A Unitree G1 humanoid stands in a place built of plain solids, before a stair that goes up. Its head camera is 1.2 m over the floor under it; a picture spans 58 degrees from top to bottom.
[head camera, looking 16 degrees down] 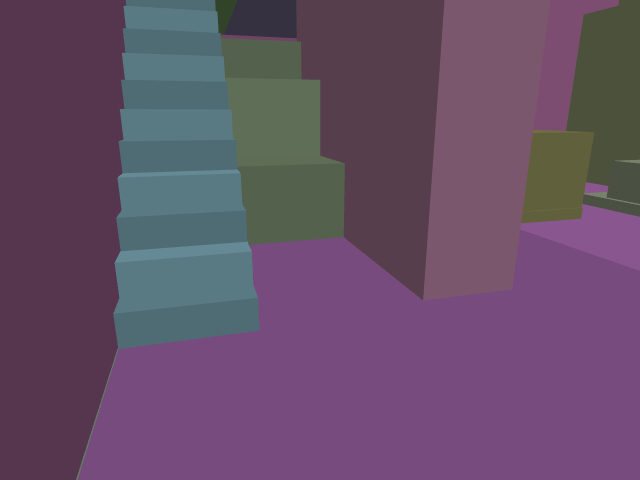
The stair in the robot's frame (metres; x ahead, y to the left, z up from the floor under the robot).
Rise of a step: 0.21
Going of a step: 0.22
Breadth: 0.76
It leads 16 degrees to the left of straight ahead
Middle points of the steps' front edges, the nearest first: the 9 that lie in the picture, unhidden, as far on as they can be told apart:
2.17 0.71 0.21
2.38 0.78 0.42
2.59 0.84 0.62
2.80 0.90 0.83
3.01 0.96 1.04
3.23 1.02 1.25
3.44 1.08 1.45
3.65 1.14 1.66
3.86 1.20 1.87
